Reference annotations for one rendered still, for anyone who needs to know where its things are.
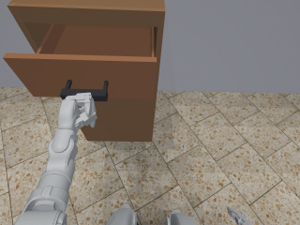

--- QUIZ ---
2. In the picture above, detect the handle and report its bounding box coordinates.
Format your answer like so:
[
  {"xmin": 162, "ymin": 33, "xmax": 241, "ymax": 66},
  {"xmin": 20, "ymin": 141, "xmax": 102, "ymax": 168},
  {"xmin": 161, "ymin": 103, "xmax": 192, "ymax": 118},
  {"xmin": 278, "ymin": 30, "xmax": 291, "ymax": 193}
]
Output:
[{"xmin": 60, "ymin": 80, "xmax": 109, "ymax": 102}]

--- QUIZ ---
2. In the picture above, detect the robot left shin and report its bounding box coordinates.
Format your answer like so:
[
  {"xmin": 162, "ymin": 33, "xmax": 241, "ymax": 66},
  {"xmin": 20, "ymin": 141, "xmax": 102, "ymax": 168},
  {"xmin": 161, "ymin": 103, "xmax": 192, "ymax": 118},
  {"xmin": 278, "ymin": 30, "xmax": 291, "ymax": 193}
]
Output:
[{"xmin": 121, "ymin": 204, "xmax": 131, "ymax": 209}]

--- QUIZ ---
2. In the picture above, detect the cabinet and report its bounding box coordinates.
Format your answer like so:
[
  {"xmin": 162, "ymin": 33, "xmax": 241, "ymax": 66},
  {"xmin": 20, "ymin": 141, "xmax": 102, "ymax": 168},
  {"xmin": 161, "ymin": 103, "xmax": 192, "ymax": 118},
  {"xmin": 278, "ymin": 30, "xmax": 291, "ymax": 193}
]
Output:
[{"xmin": 7, "ymin": 0, "xmax": 166, "ymax": 142}]

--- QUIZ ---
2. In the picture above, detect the robot right thigh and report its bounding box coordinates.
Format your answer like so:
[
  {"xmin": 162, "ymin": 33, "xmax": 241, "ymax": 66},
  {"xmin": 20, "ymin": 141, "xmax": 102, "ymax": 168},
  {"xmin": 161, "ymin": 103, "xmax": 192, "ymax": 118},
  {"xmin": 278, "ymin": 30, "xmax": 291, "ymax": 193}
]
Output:
[{"xmin": 165, "ymin": 213, "xmax": 197, "ymax": 225}]

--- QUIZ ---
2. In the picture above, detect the robot left hand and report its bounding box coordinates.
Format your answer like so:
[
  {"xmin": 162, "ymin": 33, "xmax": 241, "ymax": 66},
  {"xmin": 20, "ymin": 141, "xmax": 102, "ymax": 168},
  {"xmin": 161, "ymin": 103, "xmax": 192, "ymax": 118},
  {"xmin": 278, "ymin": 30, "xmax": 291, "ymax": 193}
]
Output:
[{"xmin": 57, "ymin": 92, "xmax": 98, "ymax": 134}]

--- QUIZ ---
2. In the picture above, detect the robot right hand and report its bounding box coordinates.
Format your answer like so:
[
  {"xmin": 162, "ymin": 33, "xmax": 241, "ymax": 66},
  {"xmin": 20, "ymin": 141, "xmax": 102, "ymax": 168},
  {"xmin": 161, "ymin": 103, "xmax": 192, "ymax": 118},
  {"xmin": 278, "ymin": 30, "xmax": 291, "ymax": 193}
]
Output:
[{"xmin": 227, "ymin": 207, "xmax": 254, "ymax": 225}]

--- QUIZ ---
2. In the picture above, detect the left robot forearm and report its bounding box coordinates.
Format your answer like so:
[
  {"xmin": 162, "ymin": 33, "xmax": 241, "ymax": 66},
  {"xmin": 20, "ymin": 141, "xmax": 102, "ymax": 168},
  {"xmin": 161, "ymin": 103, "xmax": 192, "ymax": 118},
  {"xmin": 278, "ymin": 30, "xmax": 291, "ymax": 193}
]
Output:
[{"xmin": 14, "ymin": 128, "xmax": 78, "ymax": 225}]

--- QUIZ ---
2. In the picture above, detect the drawer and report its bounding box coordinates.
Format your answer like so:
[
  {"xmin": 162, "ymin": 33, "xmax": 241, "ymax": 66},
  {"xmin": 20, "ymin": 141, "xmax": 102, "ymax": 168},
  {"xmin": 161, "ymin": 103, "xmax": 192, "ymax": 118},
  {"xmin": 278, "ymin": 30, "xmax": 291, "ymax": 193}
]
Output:
[{"xmin": 3, "ymin": 23, "xmax": 157, "ymax": 99}]

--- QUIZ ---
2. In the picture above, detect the left robot upper arm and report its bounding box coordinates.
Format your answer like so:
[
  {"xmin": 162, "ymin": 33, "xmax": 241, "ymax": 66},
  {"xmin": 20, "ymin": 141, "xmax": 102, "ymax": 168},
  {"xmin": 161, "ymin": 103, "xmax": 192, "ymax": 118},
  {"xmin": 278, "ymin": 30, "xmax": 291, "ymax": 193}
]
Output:
[{"xmin": 16, "ymin": 210, "xmax": 68, "ymax": 225}]

